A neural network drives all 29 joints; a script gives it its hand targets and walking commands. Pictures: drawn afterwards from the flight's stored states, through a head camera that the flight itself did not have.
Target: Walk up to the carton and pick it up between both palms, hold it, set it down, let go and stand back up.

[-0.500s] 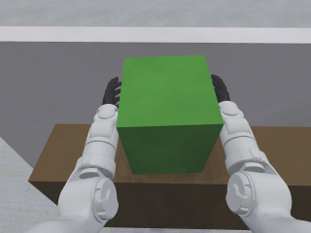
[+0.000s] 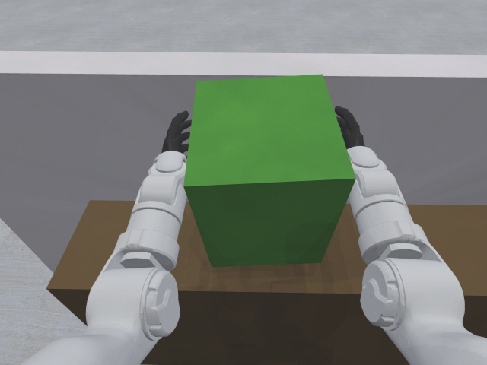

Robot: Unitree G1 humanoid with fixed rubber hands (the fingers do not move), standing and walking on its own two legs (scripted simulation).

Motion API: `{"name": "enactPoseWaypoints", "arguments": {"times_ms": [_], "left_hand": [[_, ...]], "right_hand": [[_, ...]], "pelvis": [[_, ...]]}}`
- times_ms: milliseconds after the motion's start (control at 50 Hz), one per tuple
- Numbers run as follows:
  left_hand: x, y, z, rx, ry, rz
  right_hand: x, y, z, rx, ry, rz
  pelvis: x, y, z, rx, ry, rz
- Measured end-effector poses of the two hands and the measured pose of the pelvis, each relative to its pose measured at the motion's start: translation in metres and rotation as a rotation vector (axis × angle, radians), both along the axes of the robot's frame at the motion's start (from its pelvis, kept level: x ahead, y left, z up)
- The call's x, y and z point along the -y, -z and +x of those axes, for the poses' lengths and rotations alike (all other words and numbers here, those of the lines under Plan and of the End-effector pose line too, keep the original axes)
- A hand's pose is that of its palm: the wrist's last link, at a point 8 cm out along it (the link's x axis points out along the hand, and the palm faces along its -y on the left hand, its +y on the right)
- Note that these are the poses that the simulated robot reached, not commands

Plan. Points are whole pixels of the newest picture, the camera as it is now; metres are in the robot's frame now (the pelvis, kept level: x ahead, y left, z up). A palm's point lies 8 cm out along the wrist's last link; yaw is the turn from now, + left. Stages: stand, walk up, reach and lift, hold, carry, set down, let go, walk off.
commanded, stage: reach and lift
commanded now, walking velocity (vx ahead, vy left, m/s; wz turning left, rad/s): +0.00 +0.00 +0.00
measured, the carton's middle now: (262, 178) +0.41 -0.01 +0.12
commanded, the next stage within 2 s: hold in 1.52 s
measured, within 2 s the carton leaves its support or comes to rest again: neither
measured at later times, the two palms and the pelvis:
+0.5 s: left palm (165, 169) +0.38 +0.15 +0.16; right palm (352, 162) +0.40 -0.14 +0.17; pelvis -0.02 +0.00 +0.00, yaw +0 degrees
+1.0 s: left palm (154, 197) +0.32 +0.15 +0.16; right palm (357, 198) +0.33 -0.14 +0.16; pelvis -0.05 +0.01 +0.00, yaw +0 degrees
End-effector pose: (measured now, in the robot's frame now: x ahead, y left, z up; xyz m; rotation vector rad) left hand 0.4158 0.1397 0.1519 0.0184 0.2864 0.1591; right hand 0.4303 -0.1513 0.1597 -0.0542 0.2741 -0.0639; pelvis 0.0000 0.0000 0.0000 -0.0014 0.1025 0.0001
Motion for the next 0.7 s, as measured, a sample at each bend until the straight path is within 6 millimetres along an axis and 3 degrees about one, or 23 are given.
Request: {"name": "enactPoseWaypoints", "arguments": {"times_ms": [340, 700], "left_hand": [[-0.001, -0.01, -0.019, -0.004, -0.002, 0.004], [-0.01, -0.009, -0.061, 0.012, 0.003, 0.012]], "right_hand": [[-0.002, -0.014, -0.017, 0.0, -0.008, -0.027], [-0.01, -0.007, -0.062, 0.017, -0.006, -0.03]], "pelvis": [[0.002, 0.0, -0.009, 0.048, 0.004, 0.0], [-0.003, 0.0, -0.034, 0.074, 0.001, -0.001]]}}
